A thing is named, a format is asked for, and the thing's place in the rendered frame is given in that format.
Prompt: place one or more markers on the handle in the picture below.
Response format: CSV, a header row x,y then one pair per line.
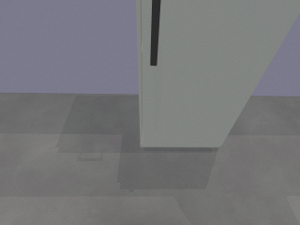
x,y
155,17

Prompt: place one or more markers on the fridge door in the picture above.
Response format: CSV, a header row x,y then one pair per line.
x,y
211,55

